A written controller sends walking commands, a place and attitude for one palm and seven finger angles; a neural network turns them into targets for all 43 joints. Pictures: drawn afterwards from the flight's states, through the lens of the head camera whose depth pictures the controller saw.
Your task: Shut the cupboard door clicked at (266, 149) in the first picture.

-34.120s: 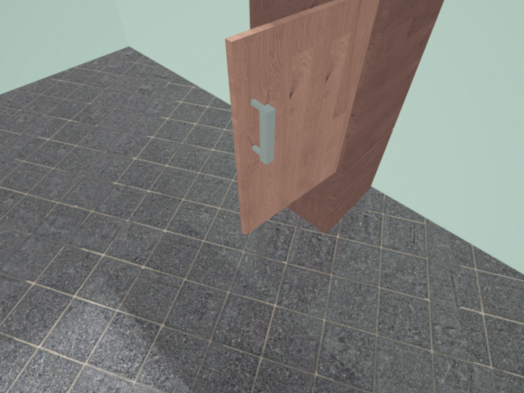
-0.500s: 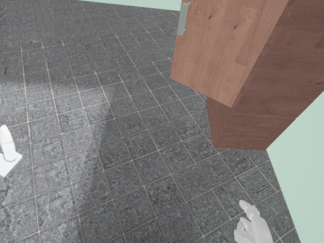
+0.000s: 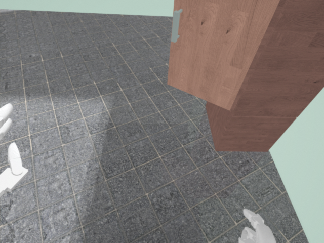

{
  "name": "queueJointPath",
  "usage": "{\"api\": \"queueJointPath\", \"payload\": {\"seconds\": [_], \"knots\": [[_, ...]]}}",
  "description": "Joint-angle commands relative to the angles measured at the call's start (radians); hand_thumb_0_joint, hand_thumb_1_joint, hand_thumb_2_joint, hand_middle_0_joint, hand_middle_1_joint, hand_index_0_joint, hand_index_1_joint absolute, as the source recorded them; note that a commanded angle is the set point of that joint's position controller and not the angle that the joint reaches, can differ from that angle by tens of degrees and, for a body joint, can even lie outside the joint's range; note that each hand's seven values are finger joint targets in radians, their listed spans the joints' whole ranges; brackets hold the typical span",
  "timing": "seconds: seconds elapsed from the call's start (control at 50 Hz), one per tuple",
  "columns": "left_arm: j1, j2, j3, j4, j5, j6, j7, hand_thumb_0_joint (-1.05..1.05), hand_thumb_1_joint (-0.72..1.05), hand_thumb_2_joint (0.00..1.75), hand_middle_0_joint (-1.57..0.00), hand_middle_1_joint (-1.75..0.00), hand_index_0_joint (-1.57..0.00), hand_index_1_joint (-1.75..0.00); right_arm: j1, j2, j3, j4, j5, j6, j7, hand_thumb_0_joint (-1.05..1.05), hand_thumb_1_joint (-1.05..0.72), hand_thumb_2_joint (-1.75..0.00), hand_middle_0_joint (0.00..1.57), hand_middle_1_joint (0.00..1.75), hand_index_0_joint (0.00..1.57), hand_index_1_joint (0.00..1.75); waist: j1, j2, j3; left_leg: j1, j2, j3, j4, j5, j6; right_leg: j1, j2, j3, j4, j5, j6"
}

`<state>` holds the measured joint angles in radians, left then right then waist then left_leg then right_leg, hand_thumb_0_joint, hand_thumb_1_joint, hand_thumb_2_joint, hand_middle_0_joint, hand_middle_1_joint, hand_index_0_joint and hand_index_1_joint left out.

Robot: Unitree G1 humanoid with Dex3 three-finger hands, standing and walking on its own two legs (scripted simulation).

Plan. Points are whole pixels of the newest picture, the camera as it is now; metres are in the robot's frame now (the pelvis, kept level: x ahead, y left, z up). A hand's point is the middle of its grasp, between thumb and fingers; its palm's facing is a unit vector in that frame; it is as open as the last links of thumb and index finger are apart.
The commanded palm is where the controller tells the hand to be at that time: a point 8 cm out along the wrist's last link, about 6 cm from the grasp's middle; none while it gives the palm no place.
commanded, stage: let the arm hang, fingers relaxed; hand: left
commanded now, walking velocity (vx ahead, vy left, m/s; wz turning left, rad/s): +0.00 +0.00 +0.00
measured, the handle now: (177, 25) +1.04 -0.03 +0.05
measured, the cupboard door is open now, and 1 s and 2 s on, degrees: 58 58 58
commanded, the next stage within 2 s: look to check the result in 1.08 s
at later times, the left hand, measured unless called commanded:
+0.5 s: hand out of the picture -0.06 +0.21 -0.17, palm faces +0.02 -0.98 -0.22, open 7.1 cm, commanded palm none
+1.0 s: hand out of the picture -0.04 +0.18 -0.17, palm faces +0.00 -0.99 -0.17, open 7.3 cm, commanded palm none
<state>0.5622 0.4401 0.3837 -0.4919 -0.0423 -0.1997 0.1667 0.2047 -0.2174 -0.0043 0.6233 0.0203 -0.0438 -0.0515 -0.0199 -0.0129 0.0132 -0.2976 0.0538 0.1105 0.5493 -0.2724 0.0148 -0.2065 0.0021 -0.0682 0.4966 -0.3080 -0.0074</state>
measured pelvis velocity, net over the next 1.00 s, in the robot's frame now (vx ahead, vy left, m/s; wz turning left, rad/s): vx -0.04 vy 0.02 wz -0.02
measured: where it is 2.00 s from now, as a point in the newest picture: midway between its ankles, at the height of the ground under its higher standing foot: outside the picture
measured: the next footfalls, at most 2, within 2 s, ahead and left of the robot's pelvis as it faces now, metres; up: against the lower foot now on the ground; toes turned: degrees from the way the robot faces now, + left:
none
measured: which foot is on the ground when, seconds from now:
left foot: down 0.00-1.00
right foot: down 0.00-1.00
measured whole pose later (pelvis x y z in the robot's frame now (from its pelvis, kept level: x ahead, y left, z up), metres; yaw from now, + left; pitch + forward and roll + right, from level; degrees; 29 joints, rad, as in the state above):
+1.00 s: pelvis -0.04 +0.02 +0.01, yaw -1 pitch -1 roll +0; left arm 0.29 0.13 0.00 1.13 0.02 0.00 0.03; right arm 0.29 -0.15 -0.01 1.11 -0.02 0.01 -0.02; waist -0.01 0.01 0.03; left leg -0.22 0.00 0.15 0.39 -0.15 0.06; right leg -0.18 -0.04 -0.04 0.42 -0.21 0.02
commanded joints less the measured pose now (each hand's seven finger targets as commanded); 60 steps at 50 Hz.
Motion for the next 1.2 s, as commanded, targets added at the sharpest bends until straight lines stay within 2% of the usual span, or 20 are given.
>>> {"api": "queueJointPath", "payload": {"seconds": [0.0,0.02,0.04,0.06,0.08,0.1,0.14,0.18,0.22,0.26,0.3,0.34,0.48,0.54,0.64,0.78,0.9,0.96,1.0,1.18], "knots": [[-0.130,-0.044,-0.279,0.563,0.053,0.205,-0.149,0.00,0.90,0.90,-0.20,-0.30,-0.20,-0.30,-0.062,-0.244,-0.070,-0.008,-0.007,-0.043,0.069,0.00,-0.90,-0.90,0.20,0.30,0.20,0.30,-0.009,0.132,-0.077,0.019,0.111,-0.100,-0.029,0.246,0.006,-0.085,-0.128,0.060,-0.004,0.228,-0.005],[-0.153,-0.064,-0.289,0.611,0.055,0.200,-0.157,0.00,0.90,0.90,-0.20,-0.30,-0.20,-0.30,-0.053,-0.224,-0.058,0.006,-0.015,-0.032,0.068,0.00,-0.90,-0.90,0.20,0.30,0.20,0.30,0.006,0.105,-0.085,-0.030,0.120,-0.121,-0.052,0.196,0.023,-0.073,-0.111,0.043,0.014,0.161,-0.003],[-0.191,-0.057,-0.297,0.664,0.056,0.197,-0.163,0.00,0.90,0.90,-0.20,-0.30,-0.20,-0.30,-0.055,-0.219,-0.044,0.006,-0.018,-0.016,0.068,0.00,-0.90,-0.90,0.20,0.30,0.20,0.30,0.014,0.048,-0.065,-0.063,0.117,-0.145,-0.078,0.168,0.034,-0.063,-0.100,0.039,0.017,0.124,-0.002],[-0.220,-0.050,-0.306,0.719,0.060,0.195,-0.166,0.00,0.90,0.90,-0.20,-0.30,-0.20,-0.30,-0.049,-0.213,-0.039,0.011,-0.023,-0.006,0.067,0.00,-0.90,-0.90,0.20,0.30,0.20,0.30,0.018,-0.035,-0.070,-0.055,0.107,-0.151,-0.075,0.179,0.032,-0.042,-0.097,0.049,0.003,0.140,-0.009],[-0.241,-0.051,-0.317,0.772,0.058,0.196,-0.165,0.00,0.90,0.90,-0.20,-0.30,-0.20,-0.30,-0.048,-0.213,-0.032,0.019,-0.027,0.002,0.065,0.00,-0.90,-0.90,0.20,0.30,0.20,0.30,0.016,-0.103,-0.071,-0.048,0.099,-0.157,-0.082,0.174,0.032,-0.033,-0.105,0.058,-0.007,0.140,-0.014],[-0.259,-0.052,-0.324,0.834,0.058,0.195,-0.163,0.00,0.90,0.90,-0.20,-0.30,-0.20,-0.30,-0.047,-0.209,-0.028,0.030,-0.031,0.009,0.062,0.00,-0.90,-0.90,0.20,0.30,0.20,0.30,0.014,-0.146,-0.076,-0.026,0.088,-0.158,-0.077,0.179,0.031,-0.033,-0.116,0.078,-0.016,0.154,-0.019],[-0.284,-0.062,-0.338,0.957,0.059,0.199,-0.155,0.00,0.90,0.90,-0.20,-0.30,-0.20,-0.30,-0.023,-0.188,-0.019,0.065,-0.039,0.025,0.057,0.00,-0.90,-0.90,0.20,0.30,0.20,0.30,0.004,-0.200,-0.086,0.033,0.065,-0.143,-0.064,0.221,0.025,-0.033,-0.133,0.106,-0.028,0.209,-0.028],[-0.296,-0.074,-0.355,1.056,0.052,0.209,-0.147,0.00,0.90,0.90,-0.20,-0.30,-0.20,-0.30,-0.016,-0.169,-0.007,0.098,-0.042,0.040,0.057,0.00,-0.90,-0.90,0.20,0.30,0.20,0.30,0.004,-0.087,-0.069,0.054,0.061,-0.141,-0.105,0.212,0.021,-0.036,-0.123,0.104,-0.036,0.139,-0.020],[-0.287,-0.080,-0.359,1.153,0.053,0.209,-0.144,0.00,0.90,0.90,-0.20,-0.30,-0.20,-0.30,-0.026,-0.160,-0.003,0.141,-0.046,0.047,0.057,0.00,-0.90,-0.90,0.20,0.30,0.20,0.30,0.010,0.020,-0.049,0.056,0.057,-0.141,-0.151,0.130,0.020,-0.027,-0.107,0.111,-0.071,0.065,-0.014],[-0.267,-0.076,-0.360,1.240,0.056,0.206,-0.143,0.00,0.90,0.90,-0.20,-0.30,-0.20,-0.30,-0.013,-0.154,-0.005,0.182,-0.045,0.054,0.055,0.00,-0.90,-0.90,0.20,0.30,0.20,0.30,0.011,0.082,-0.033,0.054,0.049,-0.141,-0.175,0.042,0.016,-0.019,-0.100,0.111,-0.099,0.031,-0.018],[-0.242,-0.123,-0.348,1.309,0.059,0.203,-0.142,0.00,0.90,0.90,-0.20,-0.30,-0.20,-0.30,0.010,-0.113,-0.011,0.224,-0.048,0.058,0.048,0.00,-0.90,-0.90,0.20,0.30,0.20,0.30,0.010,0.138,-0.022,0.042,0.044,-0.134,-0.200,-0.059,0.014,-0.014,-0.096,0.105,-0.129,0.013,-0.026],[-0.230,-0.125,-0.349,1.361,0.058,0.204,-0.142,0.00,0.90,0.90,-0.20,-0.30,-0.20,-0.30,0.028,-0.104,-0.017,0.258,-0.047,0.063,0.045,0.00,-0.90,-0.90,0.20,0.30,0.20,0.30,0.011,0.194,-0.016,0.028,0.047,-0.140,-0.227,-0.124,0.014,0.001,-0.088,0.095,-0.138,0.010,-0.029],[-0.214,-0.154,-0.361,1.504,0.059,0.198,-0.140,0.00,0.90,0.90,-0.20,-0.30,-0.20,-0.30,0.109,-0.088,-0.029,0.353,-0.037,0.060,0.032,0.00,-0.90,-0.90,0.20,0.30,0.20,0.30,0.005,0.031,0.040,0.045,0.073,-0.152,-0.266,-0.125,0.022,-0.026,-0.083,0.095,-0.176,0.011,-0.025],[-0.199,-0.163,-0.363,1.544,0.059,0.197,-0.138,0.00,0.90,0.90,-0.20,-0.30,-0.20,-0.30,0.130,-0.085,-0.031,0.386,-0.035,0.058,0.028,0.00,-0.90,-0.90,0.20,0.30,0.20,0.30,0.003,-0.016,0.054,0.066,0.078,-0.150,-0.274,-0.124,0.026,-0.052,-0.084,0.098,-0.183,-0.011,-0.021],[-0.186,-0.175,-0.362,1.585,0.061,0.196,-0.133,0.00,0.90,0.90,-0.20,-0.30,-0.20,-0.30,0.143,-0.074,-0.032,0.427,-0.035,0.053,0.026,0.00,-0.90,-0.90,0.20,0.30,0.20,0.30,0.006,-0.018,0.062,0.073,0.082,-0.151,-0.293,-0.127,0.031,-0.059,-0.080,0.098,-0.174,-0.006,-0.018],[-0.173,-0.191,-0.360,1.611,0.064,0.199,-0.130,0.00,0.90,0.90,-0.20,-0.30,-0.20,-0.30,0.144,-0.053,-0.032,0.454,-0.036,0.051,0.024,0.00,-0.90,-0.90,0.20,0.30,0.20,0.30,0.014,0.027,0.097,0.046,0.082,-0.152,-0.324,-0.155,0.030,-0.059,-0.076,0.091,-0.161,0.011,-0.013],[-0.182,-0.199,-0.359,1.611,0.064,0.195,-0.130,0.00,0.90,0.90,-0.20,-0.30,-0.20,-0.30,0.140,-0.040,-0.033,0.458,-0.036,0.048,0.023,0.00,-0.90,-0.90,0.20,0.30,0.20,0.30,0.012,0.034,0.094,0.060,0.073,-0.141,-0.313,-0.120,0.027,-0.062,-0.080,0.095,-0.169,0.032,-0.013],[-0.188,-0.191,-0.359,1.610,0.064,0.189,-0.129,0.00,0.90,0.90,-0.20,-0.30,-0.20,-0.30,0.142,-0.044,-0.034,0.456,-0.034,0.045,0.024,0.00,-0.90,-0.90,0.20,0.30,0.20,0.30,0.009,0.013,0.075,0.088,0.066,-0.124,-0.283,-0.055,0.025,-0.055,-0.087,0.103,-0.180,0.058,-0.017],[-0.202,-0.195,-0.360,1.610,0.061,0.187,-0.129,0.00,0.90,0.90,-0.20,-0.30,-0.20,-0.30,0.141,-0.033,-0.031,0.463,-0.034,0.043,0.023,0.00,-0.90,-0.90,0.20,0.30,0.20,0.30,0.004,0.023,0.076,0.101,0.065,-0.114,-0.276,-0.021,0.022,-0.056,-0.094,0.107,-0.187,0.067,-0.019],[-0.225,-0.176,-0.357,1.613,0.059,0.181,-0.130,0.00,0.90,0.90,-0.20,-0.30,-0.20,-0.30,0.122,-0.050,-0.031,0.468,-0.033,0.040,0.022,0.00,-0.90,-0.90,0.20,0.30,0.20,0.30,0.003,0.012,0.066,0.130,0.070,-0.108,-0.262,0.039,0.021,-0.040,-0.098,0.114,-0.197,0.095,-0.024]]}}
